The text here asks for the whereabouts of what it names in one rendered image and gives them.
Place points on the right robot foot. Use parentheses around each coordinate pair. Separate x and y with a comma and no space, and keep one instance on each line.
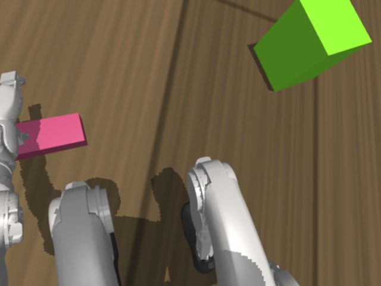
(202,266)

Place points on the left robot arm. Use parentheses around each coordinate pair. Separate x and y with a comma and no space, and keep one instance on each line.
(11,214)

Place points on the right robot hand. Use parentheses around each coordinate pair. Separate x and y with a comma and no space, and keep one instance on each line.
(281,277)

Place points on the left robot foot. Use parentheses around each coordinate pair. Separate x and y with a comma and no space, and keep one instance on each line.
(115,250)

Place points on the left robot hand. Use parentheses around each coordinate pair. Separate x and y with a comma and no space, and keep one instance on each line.
(11,100)

